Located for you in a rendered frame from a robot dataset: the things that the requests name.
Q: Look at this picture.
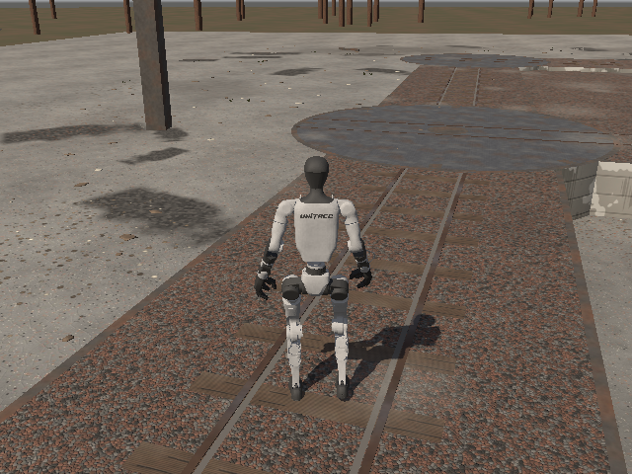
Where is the right robot forearm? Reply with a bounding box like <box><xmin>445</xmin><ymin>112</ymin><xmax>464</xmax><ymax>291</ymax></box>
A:
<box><xmin>353</xmin><ymin>238</ymin><xmax>370</xmax><ymax>273</ymax></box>

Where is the right robot hand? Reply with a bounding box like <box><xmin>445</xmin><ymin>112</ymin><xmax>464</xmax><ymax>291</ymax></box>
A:
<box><xmin>350</xmin><ymin>269</ymin><xmax>372</xmax><ymax>288</ymax></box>

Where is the left robot hand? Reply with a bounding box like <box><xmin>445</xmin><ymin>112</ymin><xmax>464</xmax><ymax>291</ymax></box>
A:
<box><xmin>254</xmin><ymin>275</ymin><xmax>277</xmax><ymax>300</ymax></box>

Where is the left robot forearm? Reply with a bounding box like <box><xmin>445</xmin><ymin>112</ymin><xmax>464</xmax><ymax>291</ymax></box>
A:
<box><xmin>257</xmin><ymin>238</ymin><xmax>277</xmax><ymax>279</ymax></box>

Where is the left robot upper arm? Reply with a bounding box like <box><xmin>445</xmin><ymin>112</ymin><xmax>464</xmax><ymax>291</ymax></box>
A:
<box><xmin>268</xmin><ymin>199</ymin><xmax>296</xmax><ymax>254</ymax></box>

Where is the humanoid robot head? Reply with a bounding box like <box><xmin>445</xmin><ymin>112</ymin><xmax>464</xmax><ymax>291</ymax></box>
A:
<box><xmin>300</xmin><ymin>156</ymin><xmax>334</xmax><ymax>203</ymax></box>

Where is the left robot thigh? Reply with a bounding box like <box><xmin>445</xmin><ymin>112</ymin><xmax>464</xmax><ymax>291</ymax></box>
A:
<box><xmin>281</xmin><ymin>275</ymin><xmax>303</xmax><ymax>343</ymax></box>

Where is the right robot upper arm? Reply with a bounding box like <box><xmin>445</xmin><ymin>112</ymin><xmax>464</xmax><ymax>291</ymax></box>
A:
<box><xmin>337</xmin><ymin>199</ymin><xmax>363</xmax><ymax>253</ymax></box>

